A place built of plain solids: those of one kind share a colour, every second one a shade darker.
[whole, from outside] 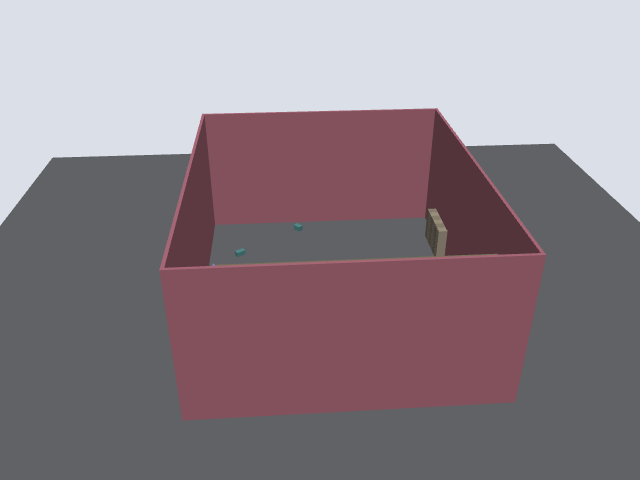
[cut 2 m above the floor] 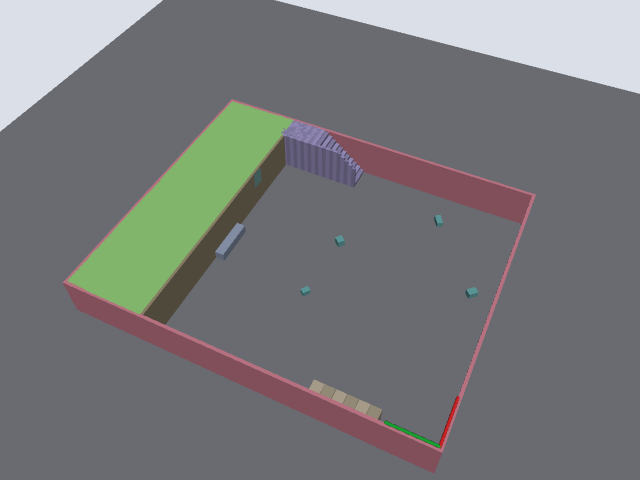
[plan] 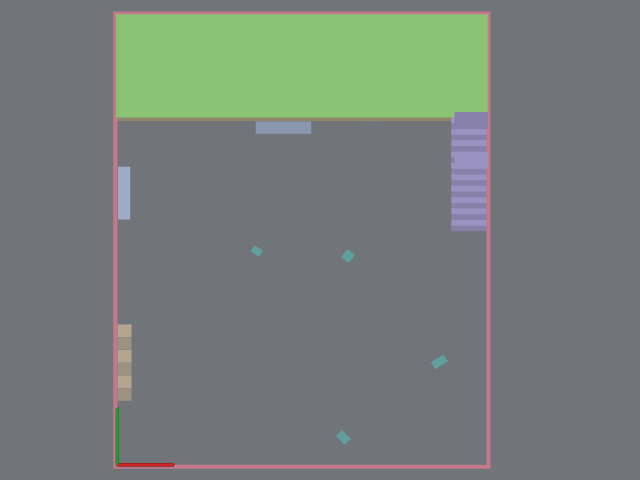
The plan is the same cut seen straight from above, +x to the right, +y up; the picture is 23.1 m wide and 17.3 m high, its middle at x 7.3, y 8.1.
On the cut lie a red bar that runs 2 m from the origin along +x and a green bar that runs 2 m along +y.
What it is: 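A drill hall 13.3 x 16.2 m, 7.1 m high, its floor clear; high windows 1.66 m broad every 3.8 m along both long walls, over 5.41 m; across the rear end a balcony 3.7 m deep at 3.71 m over closed stores; against a long wall a straight stair 1.15 m broad in ONE RUN of 21 risers of 0.176 m; closed guards 1.09 m over every tread and the balcony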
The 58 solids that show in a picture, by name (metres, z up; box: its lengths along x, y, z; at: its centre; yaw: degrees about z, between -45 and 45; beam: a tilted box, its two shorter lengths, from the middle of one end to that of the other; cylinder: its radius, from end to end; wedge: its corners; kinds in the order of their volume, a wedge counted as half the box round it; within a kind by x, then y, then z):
{
 "gal_1": {"box": [13.4, 3.73, 3.76], "at": [6.65, 14.38, 1.83]},
 "wall_1": {"box": [0.15, 16.49, 7.18], "at": [-0.07, 8.1, 3.54]},
 "wall_2": {"box": [13.6, 0.15, 7.18], "at": [6.65, -0.07, 3.54]},
 "wall_3": {"box": [13.6, 0.15, 7.18], "at": [6.65, 16.27, 3.54]},
 "wall_4": {"box": [0.15, 16.49, 7.18], "at": [13.38, 8.1, 3.54]},
 "stair_1": {"box": [0.12, 0.2, 1.32], "at": [12.09, 8.51, 0.61]},
 "stair_2": {"box": [0.12, 0.2, 1.49], "at": [12.09, 8.72, 0.7]},
 "stair_3": {"box": [0.12, 0.2, 1.67], "at": [12.09, 8.92, 0.78]},
 "stair_4": {"box": [0.12, 0.2, 1.85], "at": [12.09, 9.13, 0.87]},
 "stair_5": {"box": [0.12, 0.2, 2.02], "at": [12.09, 9.33, 0.96]},
 "stair_6": {"box": [0.12, 0.2, 2.2], "at": [12.09, 9.54, 1.05]},
 "stair_7": {"box": [0.12, 0.2, 2.38], "at": [12.09, 9.74, 1.14]},
 "stair_8": {"box": [0.12, 0.2, 2.55], "at": [12.09, 9.95, 1.23]},
 "stair_9": {"box": [0.12, 0.2, 2.73], "at": [12.09, 10.15, 1.31]},
 "stair_10": {"box": [0.12, 0.2, 2.9], "at": [12.09, 10.36, 1.4]},
 "stair_11": {"box": [0.12, 0.2, 3.08], "at": [12.09, 10.56, 1.49]},
 "stair_12": {"box": [0.12, 0.2, 3.26], "at": [12.09, 10.77, 1.58]},
 "stair_13": {"box": [0.12, 0.2, 3.43], "at": [12.09, 10.97, 1.67]},
 "stair_14": {"box": [0.12, 0.2, 3.61], "at": [12.09, 11.18, 1.76]},
 "stair_15": {"box": [0.12, 0.2, 3.79], "at": [12.09, 11.38, 1.84]},
 "stair_16": {"box": [0.12, 0.2, 3.96], "at": [12.09, 11.59, 1.93]},
 "stair_17": {"box": [0.12, 0.2, 4.14], "at": [12.09, 11.79, 2.02]},
 "stair_18": {"box": [0.12, 0.2, 4.32], "at": [12.09, 12.0, 2.11]},
 "stair_19": {"box": [0.12, 0.2, 4.49], "at": [12.09, 12.2, 2.2]},
 "stair_20": {"box": [0.12, 0.2, 4.85], "at": [12.09, 12.41, 2.37]},
 "stair_21": {"box": [1.2, 0.61, 0.23], "at": [12.75, 8.72, 0.06]},
 "stair_22": {"box": [1.2, 0.61, 0.4], "at": [12.75, 8.92, 0.15]},
 "stair_23": {"box": [1.2, 0.61, 0.58], "at": [12.75, 9.13, 0.24]},
 "stair_24": {"box": [1.2, 0.61, 0.76], "at": [12.75, 9.33, 0.33]},
 "stair_25": {"box": [1.2, 0.61, 0.93], "at": [12.75, 9.54, 0.42]},
 "stair_26": {"box": [1.2, 0.61, 1.11], "at": [12.75, 9.74, 0.5]},
 "stair_27": {"box": [1.2, 0.61, 1.29], "at": [12.75, 9.95, 0.59]},
 "stair_28": {"box": [1.2, 0.61, 1.46], "at": [12.75, 10.15, 0.68]},
 "stair_29": {"box": [1.2, 0.61, 1.64], "at": [12.75, 10.36, 0.77]},
 "stair_30": {"box": [1.2, 0.61, 1.81], "at": [12.75, 10.56, 0.86]},
 "stair_31": {"box": [1.2, 0.61, 1.99], "at": [12.75, 10.77, 0.95]},
 "stair_32": {"box": [1.2, 0.61, 2.17], "at": [12.75, 10.97, 1.03]},
 "stair_33": {"box": [1.2, 0.61, 2.34], "at": [12.75, 11.18, 1.12]},
 "stair_34": {"box": [1.2, 0.61, 2.52], "at": [12.75, 11.38, 1.21]},
 "stair_35": {"box": [1.2, 0.61, 2.7], "at": [12.75, 11.59, 1.3]},
 "stair_36": {"box": [1.2, 0.61, 2.87], "at": [12.75, 11.79, 1.39]},
 "stair_37": {"box": [1.2, 0.61, 3.05], "at": [12.75, 12.0, 1.48]},
 "stair_38": {"box": [1.2, 0.61, 3.23], "at": [12.75, 12.2, 1.56]},
 "stair_39": {"box": [1.2, 0.61, 3.4], "at": [12.75, 12.41, 1.65]},
 "piece_1": {"box": [12.03, 0.12, 4.85], "at": [6.01, 12.45, 2.37]},
 "locker_1": {"box": [0.5, 0.45, 1.87], "at": [0.26, 2.53, 0.89]},
 "locker_2": {"box": [0.5, 0.45, 1.87], "at": [0.26, 2.99, 0.89]},
 "locker_3": {"box": [0.5, 0.45, 1.87], "at": [0.26, 3.45, 0.89]},
 "locker_4": {"box": [0.5, 0.45, 1.87], "at": [0.26, 3.91, 0.89]},
 "locker_5": {"box": [0.5, 0.45, 1.87], "at": [0.26, 4.37, 0.89]},
 "locker_6": {"box": [0.5, 0.45, 1.87], "at": [0.26, 4.83, 0.89]},
 "bench_1": {"box": [0.44, 1.9, 0.5], "at": [0.24, 9.79, 0.2]},
 "bench_2": {"box": [2.0, 0.44, 0.5], "at": [5.99, 12.15, 0.2]},
 "box_cardboard_1": {"box": [0.37, 0.26, 0.3], "at": [5.02, 7.7, 0.1], "yaw": -34.5},
 "box_cardboard_2": {"box": [0.32, 0.44, 0.35], "at": [8.14, 0.98, 0.13], "yaw": 44.9},
 "box_cardboard_3": {"box": [0.35, 0.37, 0.37], "at": [8.31, 7.52, 0.14], "yaw": -40.2},
 "box_cardboard_4": {"box": [0.54, 0.29, 0.32], "at": [11.6, 3.71, 0.11], "yaw": 32.1},
 "hung_poster_1": {"box": [0.62, 0.01, 0.87], "at": [9.21, 12.38, 1.5]}
}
